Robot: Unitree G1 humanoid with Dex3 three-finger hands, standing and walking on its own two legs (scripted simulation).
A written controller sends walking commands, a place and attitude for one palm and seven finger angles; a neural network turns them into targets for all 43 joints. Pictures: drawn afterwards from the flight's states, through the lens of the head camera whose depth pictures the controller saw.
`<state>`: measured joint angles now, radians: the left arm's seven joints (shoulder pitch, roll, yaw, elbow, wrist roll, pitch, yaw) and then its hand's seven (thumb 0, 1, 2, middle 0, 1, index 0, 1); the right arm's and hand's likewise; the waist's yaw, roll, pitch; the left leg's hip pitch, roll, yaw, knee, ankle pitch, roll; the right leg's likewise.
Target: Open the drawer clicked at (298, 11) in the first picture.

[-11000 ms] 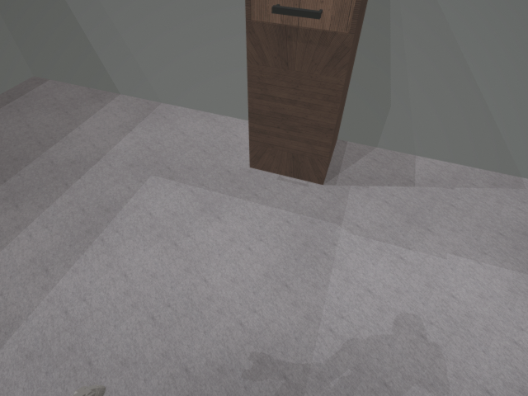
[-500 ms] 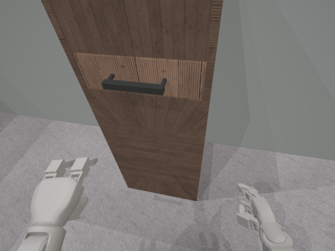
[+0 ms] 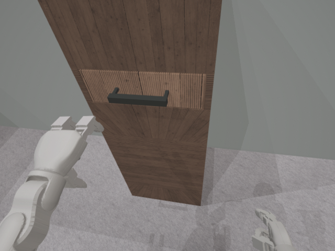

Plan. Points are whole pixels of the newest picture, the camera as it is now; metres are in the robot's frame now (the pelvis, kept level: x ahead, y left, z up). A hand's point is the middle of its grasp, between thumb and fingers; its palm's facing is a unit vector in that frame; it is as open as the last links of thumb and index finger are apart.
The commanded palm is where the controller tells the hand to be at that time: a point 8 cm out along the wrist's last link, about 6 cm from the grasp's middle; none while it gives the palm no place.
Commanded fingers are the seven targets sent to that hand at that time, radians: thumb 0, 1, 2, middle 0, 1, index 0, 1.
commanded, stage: raise the hand with hooked fingers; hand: left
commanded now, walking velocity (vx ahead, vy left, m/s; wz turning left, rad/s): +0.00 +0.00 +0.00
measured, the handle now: (139, 95) +0.52 +0.17 +0.09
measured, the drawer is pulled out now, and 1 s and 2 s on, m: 0.00 0.00 0.00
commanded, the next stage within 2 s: move the hooked fingers above the handle in 0.74 s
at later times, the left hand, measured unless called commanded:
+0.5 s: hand (57, 120) +0.29 +0.25 +0.21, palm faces +0.11 -0.03 -0.99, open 13.8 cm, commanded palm +0.25 +0.25 +0.26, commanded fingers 0.00 -0.50 0.30 -0.30 -1.20 -0.30 -1.20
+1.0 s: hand (70, 133) +0.28 +0.23 +0.19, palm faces +0.05 -0.03 -1.00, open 13.8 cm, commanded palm +0.26 +0.23 +0.25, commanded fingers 0.00 -0.50 0.30 -0.30 -1.20 -0.30 -1.20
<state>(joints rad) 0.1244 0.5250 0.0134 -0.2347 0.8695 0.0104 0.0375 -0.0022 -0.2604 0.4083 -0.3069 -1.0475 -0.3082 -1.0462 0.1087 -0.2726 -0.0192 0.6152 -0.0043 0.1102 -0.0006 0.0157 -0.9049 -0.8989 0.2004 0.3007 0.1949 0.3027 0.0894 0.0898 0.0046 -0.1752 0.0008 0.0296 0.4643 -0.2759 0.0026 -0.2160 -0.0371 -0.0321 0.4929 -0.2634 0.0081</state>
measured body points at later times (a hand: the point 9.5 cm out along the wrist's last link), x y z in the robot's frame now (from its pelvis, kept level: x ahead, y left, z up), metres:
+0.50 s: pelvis -0.03 +0.00 +0.00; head -0.03 -0.04 +0.45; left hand +0.28 +0.25 +0.27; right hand +0.17 -0.21 -0.10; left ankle -0.02 +0.12 -0.74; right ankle +0.00 -0.12 -0.74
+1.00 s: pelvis -0.04 -0.01 +0.00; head -0.04 -0.06 +0.45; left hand +0.27 +0.23 +0.24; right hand +0.18 -0.22 -0.10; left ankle -0.02 +0.12 -0.74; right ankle +0.00 -0.12 -0.74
